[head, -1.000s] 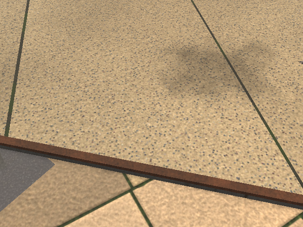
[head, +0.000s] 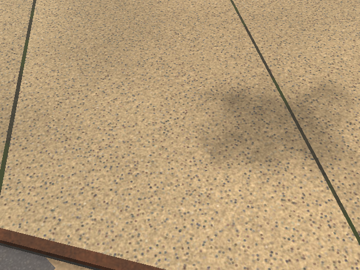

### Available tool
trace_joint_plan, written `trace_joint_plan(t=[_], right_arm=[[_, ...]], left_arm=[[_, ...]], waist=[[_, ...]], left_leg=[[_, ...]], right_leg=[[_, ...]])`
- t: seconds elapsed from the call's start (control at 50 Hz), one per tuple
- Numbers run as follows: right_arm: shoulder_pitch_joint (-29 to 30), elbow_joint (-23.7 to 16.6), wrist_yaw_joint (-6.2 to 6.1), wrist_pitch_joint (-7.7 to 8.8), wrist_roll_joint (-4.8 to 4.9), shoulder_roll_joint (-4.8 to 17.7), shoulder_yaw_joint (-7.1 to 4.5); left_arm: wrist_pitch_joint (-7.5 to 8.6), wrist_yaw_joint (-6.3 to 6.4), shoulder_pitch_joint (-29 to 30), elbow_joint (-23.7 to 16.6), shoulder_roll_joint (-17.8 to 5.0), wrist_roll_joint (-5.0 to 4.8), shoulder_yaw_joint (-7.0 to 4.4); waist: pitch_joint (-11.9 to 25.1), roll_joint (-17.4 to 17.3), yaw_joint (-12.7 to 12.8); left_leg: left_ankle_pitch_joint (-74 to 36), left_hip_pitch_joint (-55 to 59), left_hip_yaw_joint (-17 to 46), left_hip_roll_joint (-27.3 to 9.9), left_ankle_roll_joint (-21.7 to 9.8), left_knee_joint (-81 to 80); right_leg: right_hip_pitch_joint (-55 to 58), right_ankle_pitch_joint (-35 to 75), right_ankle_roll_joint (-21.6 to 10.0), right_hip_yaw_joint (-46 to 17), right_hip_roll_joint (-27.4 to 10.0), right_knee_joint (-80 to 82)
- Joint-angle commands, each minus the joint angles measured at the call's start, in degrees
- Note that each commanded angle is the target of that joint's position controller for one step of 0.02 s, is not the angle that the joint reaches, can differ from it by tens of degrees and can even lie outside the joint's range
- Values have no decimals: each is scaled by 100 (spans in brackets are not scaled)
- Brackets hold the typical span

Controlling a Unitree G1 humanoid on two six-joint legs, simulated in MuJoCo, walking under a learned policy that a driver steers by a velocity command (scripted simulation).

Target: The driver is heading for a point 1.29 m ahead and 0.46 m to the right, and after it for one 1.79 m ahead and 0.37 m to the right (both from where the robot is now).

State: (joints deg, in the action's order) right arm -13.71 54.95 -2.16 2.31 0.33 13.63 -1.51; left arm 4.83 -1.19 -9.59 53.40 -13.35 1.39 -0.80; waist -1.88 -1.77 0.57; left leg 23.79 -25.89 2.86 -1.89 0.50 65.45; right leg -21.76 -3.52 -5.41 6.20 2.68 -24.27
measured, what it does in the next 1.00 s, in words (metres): walks ahead: left foot, then right foot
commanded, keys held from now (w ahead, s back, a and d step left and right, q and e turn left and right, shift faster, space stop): no key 0.08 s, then w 0.92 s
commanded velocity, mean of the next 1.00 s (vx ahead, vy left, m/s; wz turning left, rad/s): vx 0.36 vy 0.00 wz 0.00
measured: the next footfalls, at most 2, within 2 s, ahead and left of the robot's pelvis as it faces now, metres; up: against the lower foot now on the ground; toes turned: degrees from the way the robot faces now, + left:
left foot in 0.18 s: +0.07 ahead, +0.13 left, +0.00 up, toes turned +0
right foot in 0.60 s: +0.23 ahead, -0.15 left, +0.00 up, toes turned -4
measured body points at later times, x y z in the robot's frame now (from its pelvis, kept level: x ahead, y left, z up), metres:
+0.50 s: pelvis +0.10 -0.01 +0.02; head +0.11 +0.00 +0.47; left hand +0.27 +0.24 -0.10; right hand +0.02 -0.26 -0.12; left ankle +0.03 +0.12 -0.73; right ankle +0.18 -0.15 -0.70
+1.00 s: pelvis +0.33 -0.06 +0.01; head +0.36 -0.07 +0.46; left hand +0.25 +0.17 -0.13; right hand +0.54 -0.27 -0.10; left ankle +0.54 +0.07 -0.65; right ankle +0.19 -0.15 -0.73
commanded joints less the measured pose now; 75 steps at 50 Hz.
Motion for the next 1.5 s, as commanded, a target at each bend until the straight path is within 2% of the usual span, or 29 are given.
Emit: trace_joint_plan(t=[0.02,0.12,0.16,0.2,0.22,0.24,0.28,0.32,0.42,0.5,0.58,0.6,0.62,0.64,0.68,0.74,0.9,1.0,1.04,1.08,1.1,1.12,1.14,1.18,1.22,1.26,1.34,1.42,1.5], right_arm=[[-898,44,-130,-196,-40,-16,13],[-776,104,-42,-369,-125,474,-129],[-913,182,-13,-306,-143,475,-152],[-1245,371,-25,-203,-183,617,-177],[-1573,530,-15,-134,-97,974,-306],[-1187,391,-19,15,-72,1130,-348],[-561,177,-6,286,-44,700,-262],[-734,216,49,350,51,523,-233],[-1222,302,41,311,2,652,-256],[-1397,347,68,265,85,909,-348],[-1128,283,88,205,114,829,-344],[-895,151,112,222,64,623,-282],[-964,-119,130,360,-40,-15,-133],[-911,-79,142,489,82,147,-168],[-425,-226,198,556,231,435,-232],[-383,-250,150,416,101,280,-272],[1113,-998,286,309,-43,43,-53],[2010,-1413,414,351,111,-24,20],[1723,-1435,479,378,94,186,-82],[263,-1092,489,354,106,627,-302],[-826,-818,444,326,64,1156,-471],[-1393,-613,416,286,-40,1616,-594],[-1229,-653,343,261,-94,1102,-428],[-79,-732,323,304,-17,538,-227],[544,-652,405,422,-102,142,-124],[583,-514,422,475,-141,131,-148],[485,-397,240,495,-258,552,-225],[428,-460,-3,325,-147,884,-311],[314,-448,-83,107,8,1073,-420]], left_arm=[[51,71,304,-248,-424,115,-58],[-185,240,157,-200,-1070,-219,-261],[-240,294,258,-239,-1058,-302,-287],[-215,288,509,-408,-658,-361,-210],[-154,278,729,-546,-496,-369,-198],[-92,246,659,-558,-625,-309,-249],[-40,135,68,-220,-735,-248,-343],[5,101,240,-173,-582,-204,-347],[19,46,1011,-346,-204,-256,-192],[7,-3,1203,-435,-357,-306,-143],[-11,41,-229,19,-793,-322,-360],[-4,95,-1210,257,-1168,-306,-517],[-71,120,-1792,350,-1809,-238,-643],[-8,78,-1851,392,-1543,-177,-554],[44,10,-924,166,-727,-171,-312],[33,-59,-584,187,-326,-54,-167],[-85,193,-1295,360,-471,-54,-95],[-84,217,-2010,511,-730,-187,-142],[-143,223,-2044,521,-739,-159,-136],[-212,266,-1763,474,-813,-137,-147],[-172,269,-1577,266,-750,-80,-96],[-23,157,-2305,168,115,-74,94],[178,39,-1934,303,-323,-76,-45],[231,3,-1027,-91,-601,-365,-185],[15,147,-1026,-116,-427,-368,-262],[-210,266,-1391,37,-179,-368,-247],[-325,312,-881,-263,-357,-211,-365],[-326,131,-83,-588,-213,-145,-311],[-401,-8,284,-945,-469,-153,-405]], waist=[[509,706,-374],[538,969,-367],[294,926,-518],[-65,-108,-611],[-242,-1299,-683],[-476,-1719,-509],[-231,-860,-34],[-28,-429,-94],[-15,-603,-413],[-224,-751,-477],[185,-543,312],[753,138,757],[1252,1912,703],[1403,1611,725],[395,881,350],[-24,740,-57],[-325,252,50],[-357,605,206],[60,937,-82],[921,1250,-898],[1715,800,-1286],[2840,-1023,-822],[2814,-960,-978],[1005,-89,-476],[338,23,58],[109,-132,219],[36,-245,285],[219,-230,-30],[369,-332,-182]], left_leg=[[221,1010,-91,-137,71,-1701],[-742,1780,-585,137,-98,-2710],[-244,1834,-659,128,-407,-2937],[818,1884,287,-510,-957,-4557],[2301,1821,1902,-1378,-1408,-5690],[2339,1739,2953,-1956,-1627,-6211],[1059,2048,2215,-1585,-1233,-6014],[200,2323,1568,-1384,-1012,-5943],[-720,2022,641,-1049,-982,-5941],[-538,1854,654,-1255,-1079,-5738],[-1721,1180,338,-1040,-802,-4380],[-2078,421,-206,-603,-504,-2603],[-67,-1591,-745,161,-103,-418],[596,-2210,76,144,-115,916],[-332,-2699,41,-429,-334,1516],[-1213,-2152,-56,-714,-370,1087],[-2335,-2773,-491,-678,-84,-411],[-2052,-1800,-946,-133,-375,-2188],[-1692,-1158,-1069,179,-598,-2439],[-1664,761,-1093,508,-885,-2924],[-1761,2824,56,-362,-1186,-3091],[-71,4838,3373,-1987,-2217,-4053],[-20,4640,4518,-2036,-2114,-4965],[-259,2583,2498,-1830,-1607,-5112],[-987,1092,1111,-1338,-1216,-5498],[-2109,451,120,-1115,-1183,-5646],[-3933,646,-786,-1097,-1270,-5618],[-3902,1155,-1203,-1152,-1206,-5410],[-3801,2036,-1074,-1532,-1112,-4843]], right_leg=[[-232,1014,-910,-915,-1212,1161],[-752,-3284,-613,-1582,-1440,1676],[-971,-3985,-403,-1759,-1475,1741],[-1320,-3485,-1,-1086,-871,552],[-1851,-2690,291,-101,-76,-1151],[-2261,-2103,189,-514,-141,-2343],[-2466,-1377,111,-918,-348,-2982],[-2456,-933,180,-813,-485,-3003],[-1502,-453,434,-328,-465,-1746],[-821,-885,361,-214,-444,-973],[1384,-867,96,-103,-184,-337],[2709,-1063,-145,-1056,-912,-62],[4174,-1255,-809,-3400,-2329,580],[3889,-2053,-1268,-4668,-2709,1106],[2804,-2163,-927,-3321,-2234,1175],[1624,-799,-656,-2051,-1624,1488],[1208,737,-645,-1032,-1314,1701],[2235,2086,-548,-826,-1622,1850],[2884,4304,-394,-695,-1710,1106],[2814,5845,-171,-453,-1523,-583],[1480,4119,-9,-417,-1261,-2186],[-805,-232,315,-648,-49,-4592],[-1451,-2243,181,-1640,31,-5710],[-1976,-1690,60,-1264,-622,-6107],[-1348,-1195,13,-1228,-991,-5447],[-808,-1315,143,-1180,-939,-4980],[-1196,-491,457,-1144,-854,-3963],[-899,296,603,-663,-871,-2212],[-947,-267,516,-500,-772,-1533]])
